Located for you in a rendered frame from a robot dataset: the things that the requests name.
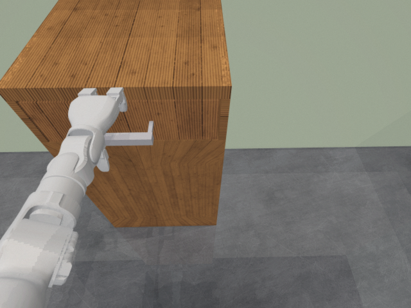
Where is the cabinet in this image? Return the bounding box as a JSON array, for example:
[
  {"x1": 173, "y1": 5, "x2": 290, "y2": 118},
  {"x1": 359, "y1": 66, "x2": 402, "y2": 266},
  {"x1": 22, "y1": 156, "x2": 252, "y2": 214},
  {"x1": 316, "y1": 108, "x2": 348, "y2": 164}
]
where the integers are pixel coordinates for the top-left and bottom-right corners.
[{"x1": 0, "y1": 0, "x2": 232, "y2": 227}]

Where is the left robot forearm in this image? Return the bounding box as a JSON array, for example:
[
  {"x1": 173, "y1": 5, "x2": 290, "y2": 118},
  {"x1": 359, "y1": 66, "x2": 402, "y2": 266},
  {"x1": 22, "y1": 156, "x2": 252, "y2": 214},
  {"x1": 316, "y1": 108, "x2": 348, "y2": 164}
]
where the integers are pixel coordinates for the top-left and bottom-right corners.
[{"x1": 0, "y1": 124, "x2": 105, "y2": 259}]

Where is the handle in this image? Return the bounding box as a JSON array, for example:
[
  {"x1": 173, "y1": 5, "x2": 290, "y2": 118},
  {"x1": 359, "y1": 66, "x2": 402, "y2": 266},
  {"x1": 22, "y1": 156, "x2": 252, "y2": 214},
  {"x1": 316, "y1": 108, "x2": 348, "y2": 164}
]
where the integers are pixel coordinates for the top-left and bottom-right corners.
[{"x1": 104, "y1": 121, "x2": 154, "y2": 146}]

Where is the drawer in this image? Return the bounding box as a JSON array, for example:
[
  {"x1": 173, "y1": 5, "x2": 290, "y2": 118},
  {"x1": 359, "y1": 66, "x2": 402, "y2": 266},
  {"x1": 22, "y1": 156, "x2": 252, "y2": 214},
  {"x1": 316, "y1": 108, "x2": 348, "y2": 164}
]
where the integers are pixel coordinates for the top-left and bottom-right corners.
[{"x1": 19, "y1": 99, "x2": 220, "y2": 141}]

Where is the robot left upper arm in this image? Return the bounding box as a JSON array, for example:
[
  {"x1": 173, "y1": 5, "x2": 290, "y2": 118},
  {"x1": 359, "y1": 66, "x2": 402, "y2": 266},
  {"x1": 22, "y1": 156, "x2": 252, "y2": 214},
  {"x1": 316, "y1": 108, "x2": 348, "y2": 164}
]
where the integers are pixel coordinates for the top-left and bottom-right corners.
[{"x1": 0, "y1": 218, "x2": 79, "y2": 308}]

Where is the robot left hand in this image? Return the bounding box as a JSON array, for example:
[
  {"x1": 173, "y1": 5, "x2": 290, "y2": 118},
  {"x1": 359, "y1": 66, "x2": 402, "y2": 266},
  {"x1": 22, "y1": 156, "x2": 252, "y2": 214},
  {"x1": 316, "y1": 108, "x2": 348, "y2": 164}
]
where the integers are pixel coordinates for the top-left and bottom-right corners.
[{"x1": 68, "y1": 87, "x2": 128, "y2": 172}]

